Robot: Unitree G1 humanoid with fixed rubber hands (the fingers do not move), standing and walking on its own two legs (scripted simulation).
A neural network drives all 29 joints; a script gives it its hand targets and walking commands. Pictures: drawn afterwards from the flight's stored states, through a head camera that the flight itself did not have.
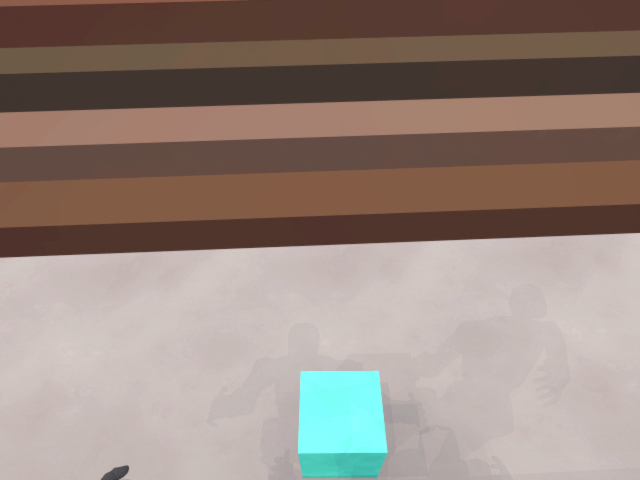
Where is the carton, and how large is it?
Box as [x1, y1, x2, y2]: [298, 371, 386, 477]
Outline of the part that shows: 301,371 298,455 303,477 377,476 386,454 378,371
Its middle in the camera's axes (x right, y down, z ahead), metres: +0.05 +0.50 +1.07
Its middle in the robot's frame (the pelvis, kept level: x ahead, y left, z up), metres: +0.41 -0.01 -0.66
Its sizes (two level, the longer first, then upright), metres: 0.210 0.200 0.250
